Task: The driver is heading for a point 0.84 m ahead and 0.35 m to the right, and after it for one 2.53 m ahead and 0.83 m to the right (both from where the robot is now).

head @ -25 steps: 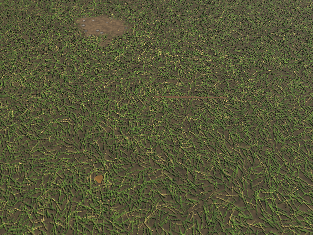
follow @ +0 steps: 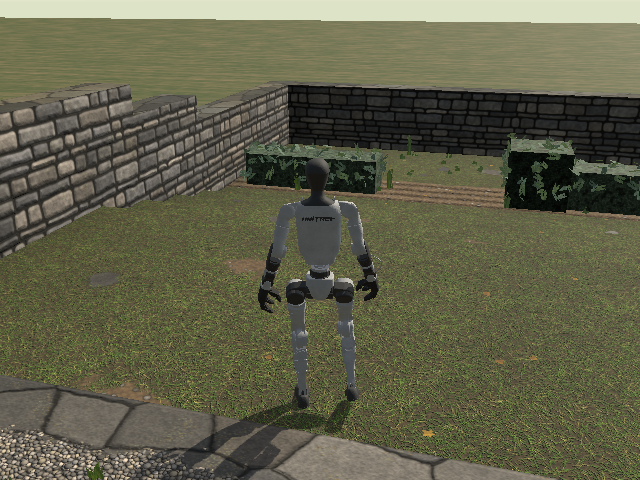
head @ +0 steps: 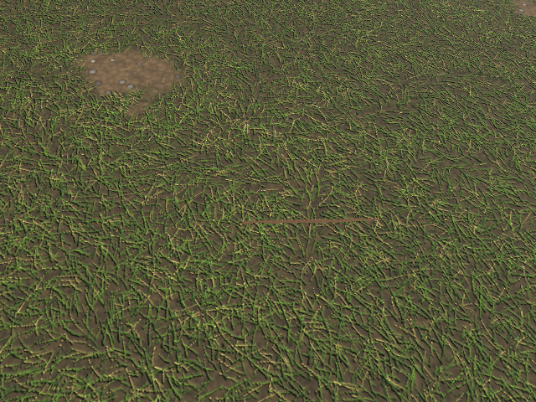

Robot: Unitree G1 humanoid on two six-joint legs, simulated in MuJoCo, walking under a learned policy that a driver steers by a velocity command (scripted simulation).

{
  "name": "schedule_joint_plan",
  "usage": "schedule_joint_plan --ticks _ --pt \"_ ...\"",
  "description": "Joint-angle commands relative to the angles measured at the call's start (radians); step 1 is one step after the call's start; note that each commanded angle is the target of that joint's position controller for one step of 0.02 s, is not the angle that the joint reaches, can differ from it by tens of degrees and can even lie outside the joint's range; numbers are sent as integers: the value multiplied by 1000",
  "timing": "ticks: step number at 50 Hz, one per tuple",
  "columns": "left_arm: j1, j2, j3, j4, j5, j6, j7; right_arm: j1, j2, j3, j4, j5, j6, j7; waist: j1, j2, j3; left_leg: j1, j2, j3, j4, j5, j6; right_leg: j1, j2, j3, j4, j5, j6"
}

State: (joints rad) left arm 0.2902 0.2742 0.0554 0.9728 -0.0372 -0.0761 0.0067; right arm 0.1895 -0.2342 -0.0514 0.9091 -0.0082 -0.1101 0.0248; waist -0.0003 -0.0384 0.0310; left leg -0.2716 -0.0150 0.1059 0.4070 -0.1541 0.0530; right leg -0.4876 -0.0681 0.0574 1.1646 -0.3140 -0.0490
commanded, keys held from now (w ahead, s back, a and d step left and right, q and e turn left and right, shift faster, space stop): w+e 1.00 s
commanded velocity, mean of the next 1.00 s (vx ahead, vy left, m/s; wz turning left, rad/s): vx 0.50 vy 0.00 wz -0.53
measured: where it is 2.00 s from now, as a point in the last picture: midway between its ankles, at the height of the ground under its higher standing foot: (392, 294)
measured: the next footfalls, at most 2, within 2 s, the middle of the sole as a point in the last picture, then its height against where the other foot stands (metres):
right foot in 0.38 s outside the picture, level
left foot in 0.88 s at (301, 317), level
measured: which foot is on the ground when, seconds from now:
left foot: down 0.00-0.40, up 0.42-0.86, down 0.88-1.00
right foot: up 0.00-0.36, down 0.38-0.88, up 0.90-1.00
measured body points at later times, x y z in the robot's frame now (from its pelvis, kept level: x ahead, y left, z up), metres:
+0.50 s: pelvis +0.28 -0.08 -0.01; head +0.31 -0.09 +0.43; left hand +0.48 +0.15 -0.12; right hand +0.29 -0.36 -0.14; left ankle +0.18 +0.10 -0.63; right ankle +0.32 -0.15 -0.74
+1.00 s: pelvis +0.56 -0.12 -0.01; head +0.59 -0.13 +0.44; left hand +0.78 +0.07 -0.13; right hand +0.56 -0.43 -0.10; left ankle +0.67 -0.06 -0.74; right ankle +0.41 -0.17 -0.65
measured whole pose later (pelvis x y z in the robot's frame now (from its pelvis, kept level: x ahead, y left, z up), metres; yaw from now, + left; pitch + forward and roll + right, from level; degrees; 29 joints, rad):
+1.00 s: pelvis +0.56 -0.12 -0.01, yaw -34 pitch +2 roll +1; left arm 0.33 0.29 0.07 0.75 -0.03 -0.03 0.01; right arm 0.13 -0.26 -0.06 0.75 -0.01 -0.11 0.01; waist 0.02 -0.03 0.01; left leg -0.36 -0.03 0.04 0.49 -0.17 0.02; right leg -0.41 0.03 0.10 1.19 -0.41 -0.03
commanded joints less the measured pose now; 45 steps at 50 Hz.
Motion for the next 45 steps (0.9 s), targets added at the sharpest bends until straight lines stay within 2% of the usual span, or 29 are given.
schedule_joint_plan --ticks 1,4,8,12,14,16,17,18,19,20,21,22,23,24,25,26,28,30,34,37,39,41,42,43,44,45 --pt "60 28 19 -39 0 22 4 9 -97 -22 -21 -10 -21 -4 19 128 -29 88 259 -174 -269 140 128 -116 -74 49 -6 101 5" --pt "-20 34 27 -80 9 29 4 35 -121 -30 -4 -15 -21 -23 12 102 5 114 259 -90 -290 206 130 -210 -68 70 -124 231 20" --pt "-146 15 19 -131 19 19 -20 57 -147 -34 0 -7 -12 -43 -20 86 34 150 245 14 -309 219 106 -197 -51 -2 -365 398 21" --pt "-275 0 7 -200 20 19 -47 140 -167 -43 27 8 12 -53 -66 62 75 306 294 58 -268 277 102 -261 -42 -57 -484 366 -2" --pt "-305 5 8 -233 16 20 -61 151 -178 -49 29 16 30 -54 -62 70 77 378 317 78 -213 375 92 -269 -27 -88 -512 287 -23" --pt "-281 33 21 -253 14 23 -72 122 -206 -57 14 20 44 -59 -24 104 34 401 319 110 -107 673 70 -163 27 -149 -522 192 -56" --pt "-229 57 34 -252 12 26 -74 110 -222 -62 6 22 51 -63 12 127 -9 402 315 122 -10 839 58 -72 67 -179 -513 140 -77" --pt "-119 96 55 -232 8 27 -72 93 -233 -64 -2 23 60 -65 76 134 -72 373 298 133 151 928 42 77 110 -196 -533 123 -105" --pt "44 159 91 -193 6 30 -59 79 -229 -60 -13 25 61 -66 162 104 -157 252 253 149 386 826 4 336 138 -165 -612 185 -146" --pt "144 259 116 -170 7 39 -33 110 -155 -36 -42 -9 47 -60 151 -98 -240 -44 174 142 718 200 -40 623 -67 159 -617 226 -212" --pt "107 303 114 -204 14 25 -39 170 -55 -2 -94 1 5 -41 56 -234 -382 -409 -45 -66 1019 -451 -81 891 -275 765 -805 37 -427" --pt "128 212 88 -204 22 17 -42 31 -151 -22 -116 43 -36 -25 127 -85 -352 -528 10 -211 1049 -402 -49 886 -259 730 -884 29 -365" --pt "84 166 77 -205 23 7 -40 -26 -161 -24 -138 62 -53 -20 110 -51 -223 -570 54 -198 991 -309 -23 771 -227 570 -879 94 -321" --pt "4 135 67 -222 18 0 -41 -24 -153 -25 -124 43 -55 -28 55 55 -144 -510 102 -195 896 -233 -22 606 -179 446 -881 199 -282" --pt "-57 104 57 -239 21 -2 -38 -16 -168 -37 -116 19 -46 -35 18 58 -107 -434 130 -192 812 -195 -33 480 -144 361 -892 292 -263" --pt "-82 92 50 -254 29 -2 -34 3 -169 -42 -116 12 -30 -34 -9 41 -96 -368 146 -196 776 -170 -43 401 -120 323 -915 338 -256" --pt "-73 114 54 -256 24 -5 -23 6 -144 -41 -128 0 -7 -36 -26 32 -79 -336 145 -176 688 -141 -76 321 -98 274 -940 419 -260" --pt "-38 147 63 -253 22 -5 -8 -57 -126 -36 -156 -9 4 -40 -13 24 -54 -355 129 -157 568 -50 -106 280 -73 225 -951 460 -252" --pt "18 153 65 -246 15 9 8 -206 -92 -20 -204 -2 -2 -32 46 -27 -30 -300 64 -144 250 200 -115 242 -8 172 -929 355 -187" --pt "61 153 66 -233 11 15 8 -275 -106 -20 -237 14 -11 -19 77 -51 -24 -254 32 -151 140 257 -105 265 -28 225 -900 279 -167" --pt "79 144 64 -228 8 21 12 -284 -132 -26 -250 16 -20 -9 74 -56 -29 -250 25 -174 88 214 -89 335 -53 285 -841 252 -159" --pt "70 149 66 -234 12 27 18 -255 -157 -35 -250 19 -32 -3 50 -82 -35 -211 21 -181 65 127 -65 382 -78 342 -782 272 -148" --pt "56 146 66 -240 14 31 19 -203 -168 -41 -239 18 -38 -3 20 -98 -48 -145 15 -168 44 100 -47 385 -72 355 -742 309 -137" --pt "38 124 57 -252 16 31 17 -103 -192 -55 -215 11 -43 -8 -32 -94 -100 4 20 -158 12 112 -17 362 -26 334 -648 372 -110" --pt "23 74 37 -274 28 27 11 45 -240 -69 -199 -8 -47 -15 -100 -30 -231 260 153 -273 48 86 46 252 31 269 -407 308 -73" --pt "161 5 17 -297 8 17 11 175 -325 -92 -173 -24 -34 -19 -66 262 -389 643 396 -697 -1 -74 208 -103 181 132 -55 -95 6"
Keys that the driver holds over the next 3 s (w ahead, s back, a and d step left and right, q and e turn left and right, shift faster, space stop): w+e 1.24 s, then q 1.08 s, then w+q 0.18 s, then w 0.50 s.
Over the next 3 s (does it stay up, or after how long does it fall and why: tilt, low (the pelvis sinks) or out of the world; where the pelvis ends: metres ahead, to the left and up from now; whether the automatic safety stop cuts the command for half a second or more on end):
stays up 0.99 -0.30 0.01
